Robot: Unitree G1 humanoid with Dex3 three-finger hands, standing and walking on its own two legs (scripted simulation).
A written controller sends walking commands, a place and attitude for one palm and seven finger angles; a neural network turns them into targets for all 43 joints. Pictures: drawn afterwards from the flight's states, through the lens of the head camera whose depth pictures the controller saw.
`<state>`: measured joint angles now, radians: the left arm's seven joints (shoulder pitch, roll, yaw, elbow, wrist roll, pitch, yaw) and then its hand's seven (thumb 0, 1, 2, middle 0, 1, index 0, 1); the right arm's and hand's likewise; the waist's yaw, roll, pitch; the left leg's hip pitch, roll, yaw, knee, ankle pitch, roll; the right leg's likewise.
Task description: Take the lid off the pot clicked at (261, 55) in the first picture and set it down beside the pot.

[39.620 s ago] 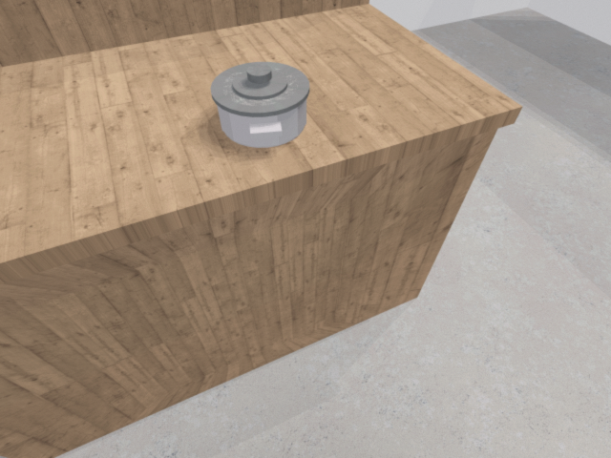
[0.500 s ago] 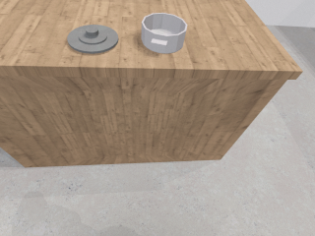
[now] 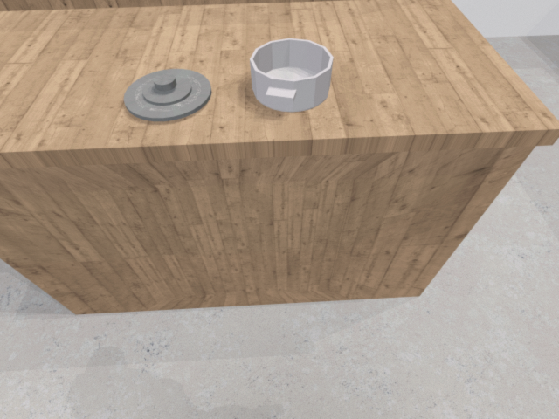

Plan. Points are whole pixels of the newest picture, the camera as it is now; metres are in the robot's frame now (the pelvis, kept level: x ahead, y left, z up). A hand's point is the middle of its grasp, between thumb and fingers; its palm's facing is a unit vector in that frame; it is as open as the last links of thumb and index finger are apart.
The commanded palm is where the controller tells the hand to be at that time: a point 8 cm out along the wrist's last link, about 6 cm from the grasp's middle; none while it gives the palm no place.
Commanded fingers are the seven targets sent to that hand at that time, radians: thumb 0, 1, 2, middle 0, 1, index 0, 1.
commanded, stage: let the arm hang, fingers relaxed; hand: left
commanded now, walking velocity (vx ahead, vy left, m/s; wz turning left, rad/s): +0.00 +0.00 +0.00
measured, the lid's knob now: (165, 82) +0.69 +0.25 +0.10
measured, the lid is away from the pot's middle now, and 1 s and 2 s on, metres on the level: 0.25 0.25 0.25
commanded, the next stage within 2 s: look to check the result in 1.14 s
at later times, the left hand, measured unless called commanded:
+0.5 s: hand out of the picture +0.00 +0.18 -0.17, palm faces +0.01 -0.98 -0.21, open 7.4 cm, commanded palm none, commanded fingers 0.00 0.90 0.90 -0.20 -0.30 -0.20 -0.30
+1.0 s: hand out of the picture -0.01 +0.18 -0.17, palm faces +0.03 -0.98 -0.19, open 7.4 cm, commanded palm none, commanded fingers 0.00 0.90 0.90 -0.20 -0.30 -0.20 -0.30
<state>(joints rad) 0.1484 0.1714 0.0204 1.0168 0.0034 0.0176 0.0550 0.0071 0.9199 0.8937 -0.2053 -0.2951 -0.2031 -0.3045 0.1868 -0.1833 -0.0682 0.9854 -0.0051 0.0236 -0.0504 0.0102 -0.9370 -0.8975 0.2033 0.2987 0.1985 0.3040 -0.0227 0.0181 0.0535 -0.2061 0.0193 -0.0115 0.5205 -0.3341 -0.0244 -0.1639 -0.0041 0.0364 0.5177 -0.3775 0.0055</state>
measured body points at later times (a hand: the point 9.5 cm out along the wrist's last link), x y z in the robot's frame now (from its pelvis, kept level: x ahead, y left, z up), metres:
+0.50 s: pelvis -0.02 +0.00 +0.01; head +0.01 +0.00 +0.45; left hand +0.00 +0.23 -0.15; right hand -0.05 -0.22 -0.15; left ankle -0.04 +0.14 -0.73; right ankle -0.07 -0.12 -0.73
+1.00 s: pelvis -0.02 +0.01 +0.01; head +0.00 +0.01 +0.45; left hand -0.01 +0.23 -0.16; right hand -0.03 -0.21 -0.15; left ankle -0.04 +0.14 -0.73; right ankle -0.07 -0.12 -0.73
